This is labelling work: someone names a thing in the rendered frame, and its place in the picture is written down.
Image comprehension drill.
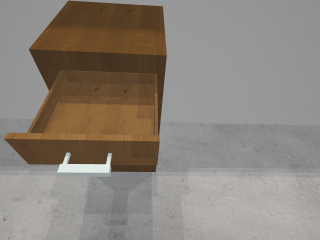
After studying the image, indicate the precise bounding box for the cabinet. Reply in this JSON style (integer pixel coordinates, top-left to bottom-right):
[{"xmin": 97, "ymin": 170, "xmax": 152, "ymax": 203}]
[{"xmin": 29, "ymin": 0, "xmax": 167, "ymax": 172}]

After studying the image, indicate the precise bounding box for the handle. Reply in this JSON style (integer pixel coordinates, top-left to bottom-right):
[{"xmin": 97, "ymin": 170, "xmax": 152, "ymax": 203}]
[{"xmin": 57, "ymin": 152, "xmax": 112, "ymax": 177}]

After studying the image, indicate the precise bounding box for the drawer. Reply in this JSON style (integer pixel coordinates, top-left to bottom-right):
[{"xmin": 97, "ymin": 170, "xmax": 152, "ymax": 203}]
[{"xmin": 4, "ymin": 70, "xmax": 160, "ymax": 166}]

